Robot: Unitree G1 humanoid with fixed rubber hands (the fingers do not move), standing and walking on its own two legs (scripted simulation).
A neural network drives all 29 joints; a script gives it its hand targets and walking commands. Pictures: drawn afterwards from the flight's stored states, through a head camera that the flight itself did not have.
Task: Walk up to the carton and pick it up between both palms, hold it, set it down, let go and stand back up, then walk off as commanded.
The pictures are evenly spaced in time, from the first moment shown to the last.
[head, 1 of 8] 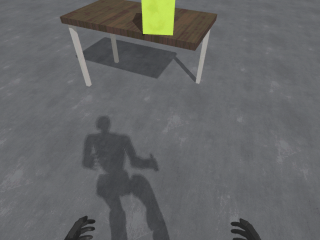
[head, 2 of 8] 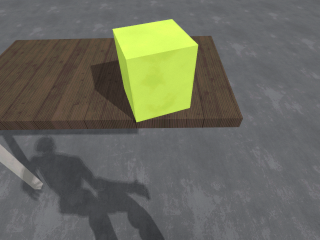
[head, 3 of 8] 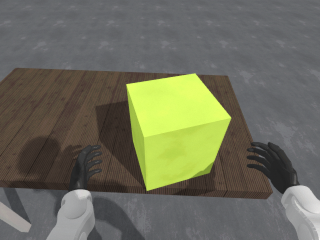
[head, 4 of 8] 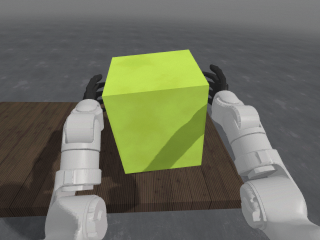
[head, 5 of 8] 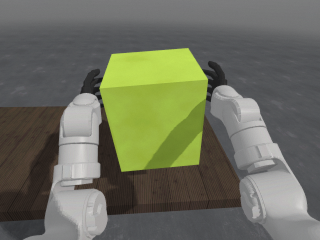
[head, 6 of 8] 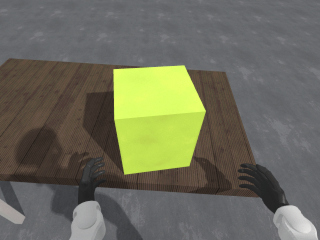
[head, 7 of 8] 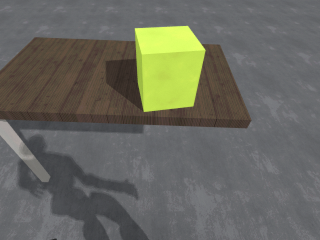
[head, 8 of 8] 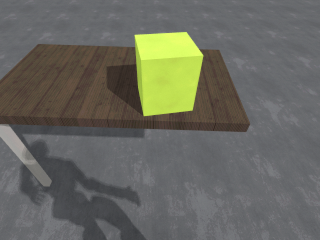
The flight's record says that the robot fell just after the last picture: no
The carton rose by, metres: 0.20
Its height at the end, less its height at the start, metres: +0.00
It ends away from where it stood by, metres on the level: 0.04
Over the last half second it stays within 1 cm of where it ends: yes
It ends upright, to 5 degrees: yes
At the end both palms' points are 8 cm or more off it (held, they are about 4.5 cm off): yes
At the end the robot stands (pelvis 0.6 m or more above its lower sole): yes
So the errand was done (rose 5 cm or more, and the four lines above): yes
